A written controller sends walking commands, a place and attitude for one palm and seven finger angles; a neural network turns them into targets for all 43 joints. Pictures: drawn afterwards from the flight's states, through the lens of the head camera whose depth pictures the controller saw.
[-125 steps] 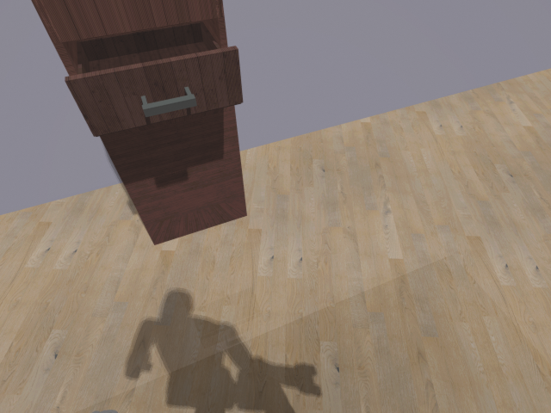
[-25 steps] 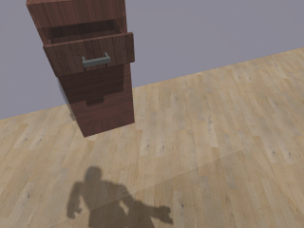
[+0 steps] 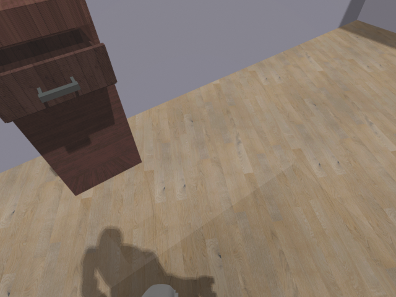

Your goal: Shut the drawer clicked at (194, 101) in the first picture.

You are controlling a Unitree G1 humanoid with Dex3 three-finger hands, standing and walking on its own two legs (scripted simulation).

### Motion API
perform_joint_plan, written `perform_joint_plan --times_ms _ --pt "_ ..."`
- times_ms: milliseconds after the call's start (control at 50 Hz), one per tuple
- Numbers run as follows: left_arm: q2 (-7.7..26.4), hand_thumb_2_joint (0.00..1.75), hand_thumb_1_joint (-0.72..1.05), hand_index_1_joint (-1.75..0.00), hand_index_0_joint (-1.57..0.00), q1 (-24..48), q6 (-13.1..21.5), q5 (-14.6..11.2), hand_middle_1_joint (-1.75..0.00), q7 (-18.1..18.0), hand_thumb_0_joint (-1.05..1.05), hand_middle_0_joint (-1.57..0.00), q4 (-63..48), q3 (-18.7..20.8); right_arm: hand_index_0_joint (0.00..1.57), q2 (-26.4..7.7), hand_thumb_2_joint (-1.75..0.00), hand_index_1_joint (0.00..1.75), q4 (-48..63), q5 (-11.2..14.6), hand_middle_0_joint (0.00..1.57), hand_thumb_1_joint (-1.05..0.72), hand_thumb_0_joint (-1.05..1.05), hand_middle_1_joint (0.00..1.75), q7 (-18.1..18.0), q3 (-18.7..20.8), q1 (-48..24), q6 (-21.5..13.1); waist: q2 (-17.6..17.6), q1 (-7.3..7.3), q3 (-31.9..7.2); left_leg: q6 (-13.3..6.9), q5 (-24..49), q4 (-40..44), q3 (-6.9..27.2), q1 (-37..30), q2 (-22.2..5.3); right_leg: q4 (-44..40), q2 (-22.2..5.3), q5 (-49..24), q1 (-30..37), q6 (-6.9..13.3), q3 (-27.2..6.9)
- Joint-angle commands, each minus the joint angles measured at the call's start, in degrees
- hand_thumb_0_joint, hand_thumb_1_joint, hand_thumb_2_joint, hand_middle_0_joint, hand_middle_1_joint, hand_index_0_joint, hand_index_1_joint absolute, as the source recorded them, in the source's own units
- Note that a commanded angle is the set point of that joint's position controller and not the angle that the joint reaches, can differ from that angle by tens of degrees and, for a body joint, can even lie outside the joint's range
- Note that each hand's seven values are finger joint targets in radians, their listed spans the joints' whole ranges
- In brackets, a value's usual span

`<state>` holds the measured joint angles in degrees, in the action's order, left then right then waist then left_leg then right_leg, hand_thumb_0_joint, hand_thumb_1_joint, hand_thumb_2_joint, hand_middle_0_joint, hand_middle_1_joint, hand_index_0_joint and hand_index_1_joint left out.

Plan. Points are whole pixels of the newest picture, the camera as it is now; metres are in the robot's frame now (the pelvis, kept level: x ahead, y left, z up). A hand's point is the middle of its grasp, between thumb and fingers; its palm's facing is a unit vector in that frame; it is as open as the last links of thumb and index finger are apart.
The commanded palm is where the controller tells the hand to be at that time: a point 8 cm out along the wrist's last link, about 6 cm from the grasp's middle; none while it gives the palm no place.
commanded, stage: walk to a spot facing it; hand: left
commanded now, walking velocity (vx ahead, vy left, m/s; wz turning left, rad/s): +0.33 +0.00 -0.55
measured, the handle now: (58, 88) +0.67 +0.53 +0.03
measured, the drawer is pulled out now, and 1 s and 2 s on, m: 0.20 0.20 0.20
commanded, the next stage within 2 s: none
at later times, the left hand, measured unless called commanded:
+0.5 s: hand (101, 272) +0.20 +0.28 -0.19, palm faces -0.18 -0.97 -0.18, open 7.4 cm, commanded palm none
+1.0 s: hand (186, 181) +0.47 +0.10 -0.17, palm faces -0.62 -0.76 -0.19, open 7.4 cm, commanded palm none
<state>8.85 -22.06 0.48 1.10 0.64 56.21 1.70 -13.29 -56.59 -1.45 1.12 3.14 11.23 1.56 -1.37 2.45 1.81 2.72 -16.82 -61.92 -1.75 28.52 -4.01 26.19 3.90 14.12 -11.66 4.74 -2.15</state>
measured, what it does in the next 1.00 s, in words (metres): walks ahead, turning right: left foot, then right foot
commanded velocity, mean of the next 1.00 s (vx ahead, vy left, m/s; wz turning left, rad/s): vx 0.10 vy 0.00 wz -0.59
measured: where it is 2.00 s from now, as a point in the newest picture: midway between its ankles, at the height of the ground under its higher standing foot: (193, 289)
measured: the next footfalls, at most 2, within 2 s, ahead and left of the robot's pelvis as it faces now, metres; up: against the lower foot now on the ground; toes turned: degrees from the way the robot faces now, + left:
left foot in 0.38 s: +0.24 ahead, +0.16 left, +0.00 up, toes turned -9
right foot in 0.96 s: +0.25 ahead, -0.08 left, +0.00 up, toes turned -41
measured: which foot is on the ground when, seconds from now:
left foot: up 0.00-0.36, down 0.38-0.96, up 0.98-1.00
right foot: down 0.00-0.38, up 0.40-0.94, down 0.96-1.00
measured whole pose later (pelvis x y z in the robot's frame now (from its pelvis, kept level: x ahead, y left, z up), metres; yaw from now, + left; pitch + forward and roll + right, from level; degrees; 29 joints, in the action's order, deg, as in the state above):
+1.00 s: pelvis +0.24 +0.05 -0.03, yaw -36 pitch -1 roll +0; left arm 11.0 -2.9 -0.6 1.2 1.0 50.2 2.9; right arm -9.7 -59.2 -0.4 -0.6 2.1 23.2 1.0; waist -0.2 -3.5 7.1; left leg 2.3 -31.1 -57.1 -16.6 14.3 -9.2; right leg 39.0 -0.3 15.5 -21.0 3.3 6.3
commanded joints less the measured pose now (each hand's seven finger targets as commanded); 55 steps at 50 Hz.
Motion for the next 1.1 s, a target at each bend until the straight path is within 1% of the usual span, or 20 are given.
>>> perform_joint_plan --times_ms 0,220,280,320,340,360,380,440,500,600,800,860,880,900,920,940,960,980,1040,1080 --pt "11.7 0.90 0.90 -0.30 -0.20 -3.6 2.6 0.0 -0.30 -0.7 0.00 -0.20 -2.5 3.6 0.20 -3.9 -0.90 0.30 6.4 -0.2 0.20 -0.90 0.00 0.30 -0.4 1.5 -4.6 -2.5 6.3 -0.21 0.4 1.0 3.9 1.5 1.5 9.6 -1.5 -15.4 -13.9 5.6 5.8 5.1 -20.3" --pt "11.3 0.90 0.90 -0.30 -0.20 -7.5 2.8 0.6 -0.30 -1.5 0.00 -0.20 -0.3 3.7 0.20 -2.5 -0.90 0.30 11.0 0.6 0.20 -0.90 0.00 0.30 -0.4 1.0 -12.7 -4.0 9.5 2.29 2.8 0.6 0.4 15.7 0.4 7.6 0.8 -11.6 -14.2 -9.8 9.4 6.8 -23.4" --pt "12.5 0.90 0.90 -0.30 -0.20 -3.7 2.4 0.7 -0.30 -1.7 0.00 -0.20 -1.2 4.3 0.20 -2.7 -0.90 0.30 10.9 1.0 0.20 -0.90 0.00 0.30 -0.7 1.1 -9.2 -4.8 9.7 0.02 1.2 -0.5 -1.1 25.6 0.2 -4.1 2.1 -6.6 -13.3 -15.0 5.1 5.3 -22.5" --pt "12.0 0.90 0.90 -0.30 -0.20 0.7 2.4 0.1 -0.30 -1.4 0.00 -0.20 -2.6 4.7 0.20 -5.7 -0.90 0.30 6.6 1.0 0.20 -0.90 0.00 0.30 -2.1 1.7 5.0 -5.5 5.6 -6.60 -3.5 -1.8 4.4 36.5 0.5 -27.9 1.9 6.7 -6.7 -17.4 -6.6 2.1 -17.2" --pt "8.7 0.90 0.90 -0.30 -0.20 -1.0 2.2 -0.7 -0.30 -0.7 0.00 -0.20 -3.4 4.6 0.20 -12.1 -0.90 0.30 4.4 0.1 0.20 -0.90 0.00 0.30 -2.8 3.0 13.3 -5.8 -7.9 -8.79 -9.8 -5.0 -1.6 39.8 15.2 -41.3 -12.1 22.4 0.0 -1.2 -16.8 -0.5 -10.7" --pt "6.6 0.90 0.90 -0.30 -0.20 -2.3 2.5 -0.7 -0.30 -0.1 0.00 -0.20 -4.4 4.3 0.20 -15.1 -0.90 0.30 4.1 0.0 0.20 -0.90 0.00 0.30 -2.7 3.1 16.8 -5.6 -16.8 -7.77 -10.4 -10.4 -0.2 45.8 31.3 -41.5 -25.1 38.4 2.1 18.9 -25.7 -3.3 -2.5" --pt "8.3 0.90 0.90 -0.30 -0.20 -0.4 2.2 -0.3 -0.30 -0.1 0.00 -0.20 -4.6 4.1 0.20 -12.9 -0.90 0.30 5.6 0.4 0.20 -0.90 0.00 0.30 -2.7 2.4 12.9 -5.0 -8.9 -6.94 -6.3 -13.9 -4.5 47.6 31.8 -32.0 -26.8 45.0 -2.1 18.6 -25.9 -3.2 -2.5" --pt "7.1 0.90 0.90 -0.30 -0.20 2.5 0.3 0.8 -0.30 1.5 0.00 -0.20 -3.8 4.5 0.20 -4.2 -0.90 0.30 6.4 0.3 0.20 -0.90 0.00 0.30 -2.9 -0.1 3.9 -5.8 -6.9 -1.64 5.1 -10.2 5.9 49.7 12.9 -15.4 -17.4 47.5 -7.6 7.5 -24.3 -4.8 0.2" --pt "5.5 0.90 0.90 -0.30 -0.20 0.6 -1.7 0.5 -0.30 1.7 0.00 -0.20 -3.3 4.2 0.20 -3.7 -0.90 0.30 5.3 0.5 0.20 -0.90 0.00 0.30 -3.4 -0.3 4.2 -6.3 -6.9 0.21 0.8 -9.4 25.9 46.6 0.8 -17.4 -14.5 45.5 -8.2 3.1 -21.9 -6.3 1.8" --pt "5.0 0.90 0.90 -0.30 -0.20 7.8 -3.2 0.9 -0.30 1.6 0.00 -0.20 -5.4 3.9 0.20 -3.8 -0.90 0.30 3.2 0.5 0.20 -0.90 0.00 0.30 -3.6 0.1 8.6 -5.9 -3.6 -1.41 1.1 -8.9 33.9 45.2 -3.4 -21.9 -14.5 41.2 -8.6 -1.9 -25.8 -7.5 3.2" --pt "5.1 0.90 0.90 -0.30 -0.20 21.4 -3.4 0.7 -0.30 1.4 0.00 -0.20 -9.3 2.9 0.20 -5.9 -0.90 0.30 0.1 -0.3 0.20 -0.90 0.00 0.30 -3.4 0.9 14.0 -3.8 -6.5 -5.43 2.6 -9.6 41.0 39.7 -10.1 -29.1 -16.8 21.9 -7.4 3.5 -22.0 -5.9 8.1" --pt "6.3 0.90 0.90 -0.30 -0.20 19.8 -2.5 0.7 -0.30 1.0 0.00 -0.20 -9.6 3.0 0.20 -7.5 -0.90 0.30 0.2 -0.1 0.20 -0.90 0.00 0.30 -3.1 1.4 14.2 -3.3 -7.8 -4.64 0.0 -8.5 50.9 33.3 -12.3 -30.1 -17.7 15.8 -4.6 7.4 -14.9 -4.0 10.2" --pt "7.1 0.90 0.90 -0.30 -0.20 16.6 -2.0 0.8 -0.30 0.8 0.00 -0.20 -9.1 3.2 0.20 -8.0 -0.90 0.30 0.5 0.1 0.20 -0.90 0.00 0.30 -2.9 1.7 13.7 -3.2 -7.4 -2.85 -1.9 -7.3 53.9 28.1 -13.5 -29.5 -17.4 11.9 -3.4 5.4 -10.5 -3.3 10.9" --pt "8.8 0.90 0.90 -0.30 -0.20 11.4 -1.1 0.9 -0.30 0.5 0.00 -0.20 -8.0 3.8 0.20 -8.3 -0.90 0.30 1.4 0.5 0.20 -0.90 0.00 0.30 -2.6 1.8 13.3 -3.1 -5.3 -0.05 -5.3 -5.1 51.9 18.6 -14.6 -25.2 -16.6 4.9 -3.5 -0.8 -0.9 -2.4 9.9" --pt "13.8 0.90 0.90 -0.30 -0.20 3.9 -0.2 1.1 -0.30 -0.1 0.00 -0.20 -6.0 4.9 0.20 -7.0 -0.90 0.30 3.2 1.4 0.20 -0.90 0.00 0.30 -2.0 1.4 12.8 -2.9 4.1 3.08 -11.9 -1.8 34.4 3.0 -16.8 -10.3 -13.1 2.5 -12.7 -23.6 18.0 1.7 -1.5" --pt "19.3 0.90 0.90 -0.30 -0.20 -1.2 -0.1 -0.2 -0.30 -1.0 0.00 -0.20 -4.5 6.0 0.20 -3.4 -0.90 0.30 6.2 1.5 0.20 -0.90 0.00 0.30 -2.1 0.8 9.7 -2.7 12.5 4.02 -15.5 2.4 -18.4 -14.4 -13.0 6.3 -2.0 3.3 -28.5 -62.0 27.3 10.9 -22.3" --pt "19.5 0.90 0.90 -0.30 -0.20 -0.9 -0.3 -1.1 -0.30 -1.8 0.00 -0.20 -4.5 6.0 0.20 -3.9 -0.90 0.30 7.2 1.6 0.20 -0.90 0.00 0.30 -3.0 0.8 5.6 -2.5 6.6 4.40 -15.8 1.4 -19.6 -16.0 -2.3 6.8 -3.5 2.7 -28.2 -59.9 23.9 13.3 -18.5" --pt "17.8 0.90 0.90 -0.30 -0.20 3.7 -1.0 -1.1 -0.30 -2.1 0.00 -0.20 -6.0 5.8 0.20 -3.6 -0.90 0.30 7.9 1.4 0.20 -0.90 0.00 0.30 -3.1 0.8 3.9 -2.1 6.6 2.66 -12.5 1.2 -15.8 -15.7 -0.1 7.5 -4.5 1.6 -24.9 -48.1 19.6 12.0 -17.3" --pt "13.5 0.90 0.90 -0.30 -0.20 14.5 -1.2 -0.2 -0.30 -2.3 0.00 -0.20 -9.2 4.3 0.20 -2.7 -0.90 0.30 6.1 0.4 0.20 -0.90 0.00 0.30 -3.0 0.9 5.4 0.2 6.3 -3.59 -2.2 2.3 -9.3 -6.6 0.2 0.3 -4.9 -5.7 -19.0 -26.8 -2.4 6.9 -10.4" --pt "13.7 0.90 0.90 -0.30 -0.20 16.1 -1.2 0.3 -0.30 -2.0 0.00 -0.20 -9.6 4.5 0.20 -2.2 -0.90 0.30 5.4 0.3 0.20 -0.90 0.00 0.30 -2.8 1.1 7.4 0.7 6.7 -5.07 -1.4 2.4 -7.1 -2.2 -0.8 -3.5 -3.4 -7.0 -16.5 -18.0 -8.1 5.6 -9.1"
